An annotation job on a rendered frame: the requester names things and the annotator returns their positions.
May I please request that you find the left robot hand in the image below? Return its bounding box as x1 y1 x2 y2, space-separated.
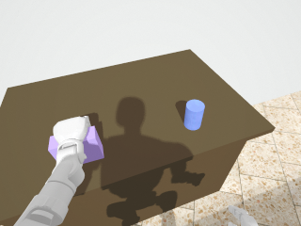
53 116 91 159

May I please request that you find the table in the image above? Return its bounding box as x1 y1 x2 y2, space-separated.
0 49 276 226

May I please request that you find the left robot forearm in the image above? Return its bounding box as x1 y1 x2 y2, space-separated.
13 139 85 226

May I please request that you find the right robot hand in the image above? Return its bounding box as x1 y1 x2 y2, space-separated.
228 205 259 226

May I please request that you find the sponge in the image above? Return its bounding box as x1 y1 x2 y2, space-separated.
48 126 104 164

